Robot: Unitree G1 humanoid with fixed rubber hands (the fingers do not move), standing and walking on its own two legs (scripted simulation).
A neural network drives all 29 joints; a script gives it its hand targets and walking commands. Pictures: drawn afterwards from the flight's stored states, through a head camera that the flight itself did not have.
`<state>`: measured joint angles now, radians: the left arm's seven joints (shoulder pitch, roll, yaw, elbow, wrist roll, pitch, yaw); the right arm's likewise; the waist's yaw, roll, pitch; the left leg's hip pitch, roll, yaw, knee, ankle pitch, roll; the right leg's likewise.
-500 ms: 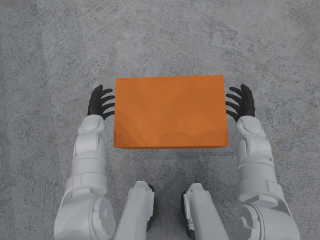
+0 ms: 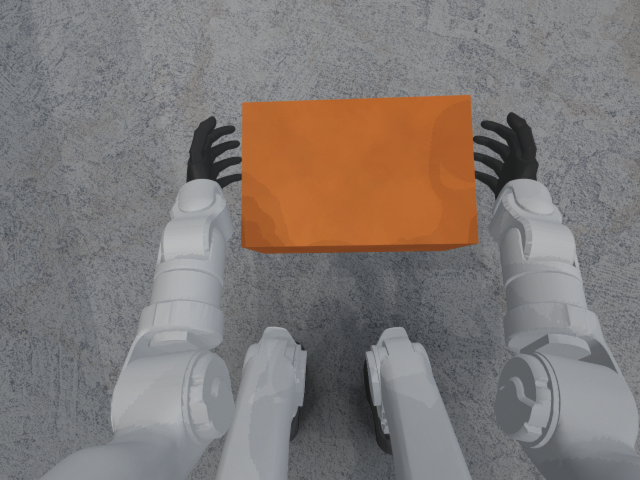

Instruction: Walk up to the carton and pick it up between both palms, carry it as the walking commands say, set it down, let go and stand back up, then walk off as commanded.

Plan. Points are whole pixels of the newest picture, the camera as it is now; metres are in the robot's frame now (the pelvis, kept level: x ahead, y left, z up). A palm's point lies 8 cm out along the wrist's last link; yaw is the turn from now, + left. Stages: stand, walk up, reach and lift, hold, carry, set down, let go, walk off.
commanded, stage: set down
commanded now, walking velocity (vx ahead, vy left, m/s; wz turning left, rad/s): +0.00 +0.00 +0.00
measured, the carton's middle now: (353, 184) +0.50 -0.03 -0.17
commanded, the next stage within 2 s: none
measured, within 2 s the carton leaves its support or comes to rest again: neither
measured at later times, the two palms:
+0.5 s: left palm (227, 188) +0.49 +0.15 -0.17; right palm (481, 185) +0.49 -0.21 -0.17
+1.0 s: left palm (238, 198) +0.51 +0.16 -0.27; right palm (456, 192) +0.51 -0.21 -0.25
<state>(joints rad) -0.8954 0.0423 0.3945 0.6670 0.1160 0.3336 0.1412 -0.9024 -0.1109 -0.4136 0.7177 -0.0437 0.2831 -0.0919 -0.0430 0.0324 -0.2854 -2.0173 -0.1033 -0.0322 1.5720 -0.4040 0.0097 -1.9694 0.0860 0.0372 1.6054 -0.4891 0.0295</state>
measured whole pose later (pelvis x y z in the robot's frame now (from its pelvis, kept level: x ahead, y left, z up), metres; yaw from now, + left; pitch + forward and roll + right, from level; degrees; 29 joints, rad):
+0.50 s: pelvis -0.01 -0.03 -0.07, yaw +2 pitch +51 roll +3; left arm -1.05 0.13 0.44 0.76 0.09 0.29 0.11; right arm -1.09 -0.15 -0.34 0.76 -0.05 0.30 -0.15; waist -0.01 0.04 -0.18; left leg -2.22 -0.09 -0.02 1.78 -0.45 -0.05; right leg -2.21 0.12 0.03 1.85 -0.52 -0.01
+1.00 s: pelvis -0.03 +0.00 -0.13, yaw +0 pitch +44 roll -1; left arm -1.26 0.22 0.29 0.85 -0.02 0.26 0.20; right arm -1.29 -0.28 -0.27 0.89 0.07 0.24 -0.16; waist -0.03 0.01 0.12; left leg -2.33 -0.11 0.00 2.00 -0.44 -0.01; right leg -2.28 0.11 0.02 2.05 -0.53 0.04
